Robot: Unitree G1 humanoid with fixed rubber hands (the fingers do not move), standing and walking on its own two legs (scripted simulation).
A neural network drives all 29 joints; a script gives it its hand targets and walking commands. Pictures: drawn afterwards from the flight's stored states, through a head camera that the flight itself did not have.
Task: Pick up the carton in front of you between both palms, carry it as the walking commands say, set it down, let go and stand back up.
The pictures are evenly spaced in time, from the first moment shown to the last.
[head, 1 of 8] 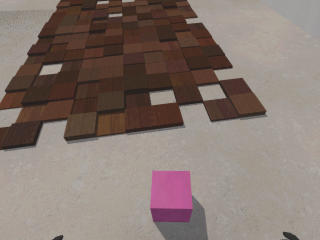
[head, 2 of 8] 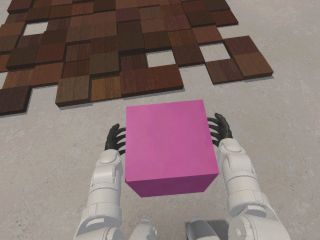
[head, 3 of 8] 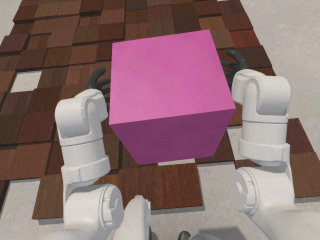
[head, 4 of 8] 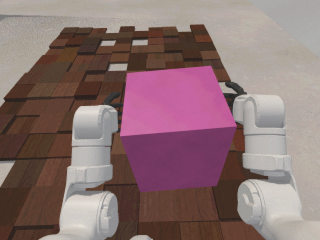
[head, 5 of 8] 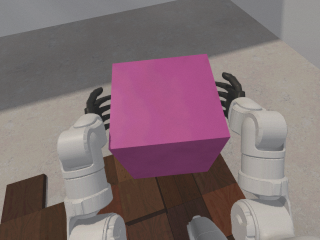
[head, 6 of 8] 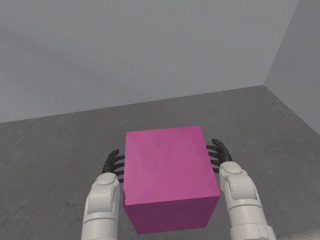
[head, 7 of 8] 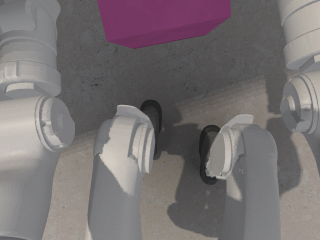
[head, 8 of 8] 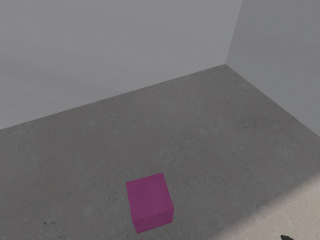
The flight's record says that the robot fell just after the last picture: no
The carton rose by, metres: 0.81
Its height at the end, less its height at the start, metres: +0.00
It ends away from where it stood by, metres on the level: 5.57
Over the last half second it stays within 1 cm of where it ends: yes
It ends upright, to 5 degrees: yes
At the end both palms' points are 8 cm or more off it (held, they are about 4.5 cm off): yes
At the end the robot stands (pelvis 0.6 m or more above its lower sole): yes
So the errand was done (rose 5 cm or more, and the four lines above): yes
